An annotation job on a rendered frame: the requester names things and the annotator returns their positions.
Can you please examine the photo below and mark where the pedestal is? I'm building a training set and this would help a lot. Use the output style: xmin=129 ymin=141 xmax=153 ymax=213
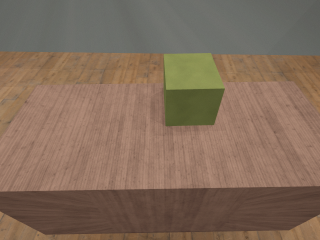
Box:
xmin=0 ymin=81 xmax=320 ymax=235

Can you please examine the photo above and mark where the carton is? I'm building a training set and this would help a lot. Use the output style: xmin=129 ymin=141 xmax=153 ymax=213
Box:
xmin=163 ymin=53 xmax=225 ymax=126

